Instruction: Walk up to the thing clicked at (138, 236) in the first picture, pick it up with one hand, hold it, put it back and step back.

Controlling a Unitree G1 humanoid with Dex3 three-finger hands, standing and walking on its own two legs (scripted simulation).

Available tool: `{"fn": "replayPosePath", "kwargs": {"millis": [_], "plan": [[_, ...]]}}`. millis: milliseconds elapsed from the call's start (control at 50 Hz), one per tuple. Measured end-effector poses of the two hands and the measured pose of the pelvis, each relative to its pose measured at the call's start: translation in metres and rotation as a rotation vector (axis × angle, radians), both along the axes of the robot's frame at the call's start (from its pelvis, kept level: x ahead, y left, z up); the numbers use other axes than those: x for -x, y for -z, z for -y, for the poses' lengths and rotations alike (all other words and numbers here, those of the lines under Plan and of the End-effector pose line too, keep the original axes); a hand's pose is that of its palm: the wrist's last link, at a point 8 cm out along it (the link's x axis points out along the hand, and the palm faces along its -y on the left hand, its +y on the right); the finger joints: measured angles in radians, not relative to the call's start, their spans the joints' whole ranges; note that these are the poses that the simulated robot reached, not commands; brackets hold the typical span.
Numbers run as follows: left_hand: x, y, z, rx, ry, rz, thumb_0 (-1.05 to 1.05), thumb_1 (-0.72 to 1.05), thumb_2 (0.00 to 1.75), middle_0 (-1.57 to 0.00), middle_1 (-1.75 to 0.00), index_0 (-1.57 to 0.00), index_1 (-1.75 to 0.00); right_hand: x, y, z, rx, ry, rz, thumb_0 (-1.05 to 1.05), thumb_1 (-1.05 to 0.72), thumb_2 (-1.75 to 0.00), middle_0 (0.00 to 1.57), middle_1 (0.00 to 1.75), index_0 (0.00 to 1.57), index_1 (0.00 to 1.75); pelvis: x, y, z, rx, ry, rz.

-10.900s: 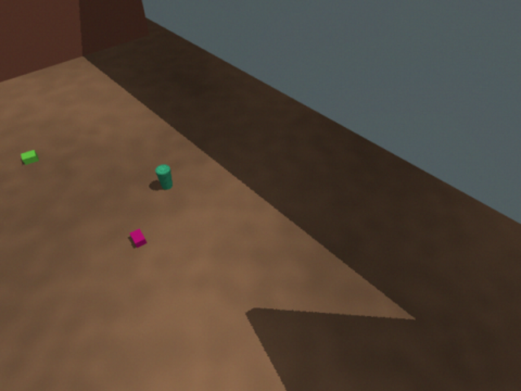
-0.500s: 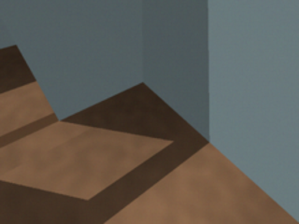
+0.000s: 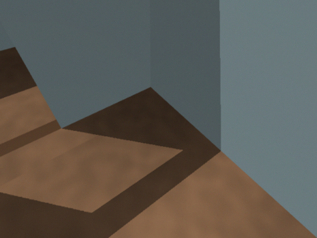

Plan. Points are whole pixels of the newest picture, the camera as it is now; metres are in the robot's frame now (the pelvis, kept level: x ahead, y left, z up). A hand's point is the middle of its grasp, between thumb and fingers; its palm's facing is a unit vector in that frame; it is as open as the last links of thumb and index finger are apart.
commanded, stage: stand
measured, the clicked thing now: out of the picture -0.83 -0.45 -0.76
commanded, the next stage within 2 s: walk up in 0.54 s
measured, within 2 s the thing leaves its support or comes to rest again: neither
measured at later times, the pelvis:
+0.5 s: pelvis +0.00 +0.00 +0.00, yaw +0 degrees
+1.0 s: pelvis +0.11 +0.05 -0.01, yaw +2 degrees
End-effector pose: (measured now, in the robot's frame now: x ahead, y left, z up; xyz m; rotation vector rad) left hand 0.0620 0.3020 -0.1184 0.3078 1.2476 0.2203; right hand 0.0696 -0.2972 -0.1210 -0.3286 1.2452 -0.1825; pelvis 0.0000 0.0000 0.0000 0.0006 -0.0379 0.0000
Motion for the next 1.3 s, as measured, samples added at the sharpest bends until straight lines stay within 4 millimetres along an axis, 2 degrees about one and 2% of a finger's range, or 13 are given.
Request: {"fn": "replayPosePath", "kwargs": {"millis": [580,680,760,820,860,920,1000,1080,1160,1220,1300], "plan": [[-0.005,-0.001,-0.002,0.008,-0.003,0.024,0.0,0.9,0.9,-0.2,-0.3,-0.21,-0.3,-0.004,-0.001,0.0,-0.008,-0.006,0.016,0.01,-0.9,-0.9,0.2,0.3,0.2,0.3,-0.004,0.001,-0.001,0.002,-0.004,0.0],[0.004,-0.002,-0.021,0.0,-0.052,0.08,0.0,0.9,0.9,-0.2,-0.3,-0.21,-0.3,-0.016,-0.005,0.004,0.016,-0.047,-0.004,0.01,-0.9,-0.9,0.2,0.3,0.2,0.3,-0.017,0.005,-0.008,0.005,-0.039,-0.003],[0.019,0.001,-0.048,-0.015,-0.081,0.021,0.0,0.9,0.9,-0.2,-0.3,-0.21,-0.3,-0.044,-0.013,-0.002,0.039,-0.075,0.021,0.01,-0.9,-0.9,0.2,0.3,0.2,0.3,-0.035,0.008,-0.025,0.018,-0.055,0.003],[0.018,0.015,-0.073,-0.024,-0.084,-0.034,0.0,0.9,0.9,-0.2,-0.3,-0.21,-0.3,-0.064,-0.014,-0.008,0.076,-0.079,0.071,0.01,-0.9,-0.9,0.2,0.3,0.2,0.3,-0.052,0.02,-0.041,0.008,-0.056,0.013],[0.008,0.021,-0.082,-0.029,-0.081,-0.065,0.01,0.9,0.9,-0.2,-0.3,-0.21,-0.3,-0.07,-0.014,-0.012,0.091,-0.063,0.099,0.01,-0.9,-0.9,0.2,0.3,0.2,0.3,-0.063,0.024,-0.047,-0.004,-0.054,0.016],[-0.018,0.018,-0.084,-0.019,-0.062,-0.057,0.01,0.91,0.9,-0.2,-0.3,-0.2,-0.3,-0.073,-0.018,-0.02,0.086,-0.04,0.09,0.01,-0.9,-0.9,0.2,0.3,0.2,0.3,-0.08,0.019,-0.05,-0.015,-0.049,0.02],[-0.06,0.01,-0.08,-0.001,-0.026,-0.018,0.01,0.91,0.9,-0.2,-0.3,-0.2,-0.3,-0.083,-0.021,-0.027,0.067,-0.028,0.073,0.01,-0.9,-0.9,0.2,0.3,0.21,0.3,-0.107,0.012,-0.05,-0.025,-0.039,0.023],[-0.105,0.001,-0.07,0.009,0.015,0.002,0.01,0.91,0.9,-0.2,-0.3,-0.2,-0.3,-0.103,-0.016,-0.025,0.04,-0.02,0.064,0.01,-0.9,-0.9,0.21,0.3,0.21,0.3,-0.138,0.009,-0.046,-0.028,-0.028,0.024],[-0.158,-0.006,-0.058,-0.011,0.045,0.036,0.01,0.91,0.9,-0.2,-0.3,-0.2,-0.3,-0.134,-0.002,-0.014,0.014,-0.013,0.058,0.01,-0.9,-0.9,0.21,0.3,0.21,0.3,-0.175,0.015,-0.035,-0.033,-0.023,0.018],[-0.199,-0.007,-0.049,-0.049,0.049,0.097,0.0,0.9,0.9,-0.2,-0.3,-0.2,-0.3,-0.167,0.016,-0.001,0.005,-0.021,0.054,0.01,-0.9,-0.9,0.21,0.3,0.21,0.3,-0.205,0.027,-0.021,-0.018,-0.028,0.018],[-0.233,-0.016,-0.034,-0.062,0.025,0.175,0.0,0.9,0.9,-0.2,-0.3,-0.21,-0.3,-0.219,0.021,0.003,-0.007,-0.053,0.059,0.01,-0.9,-0.9,0.2,0.3,0.2,0.3,-0.235,0.025,-0.012,-0.013,-0.041,0.029]]}}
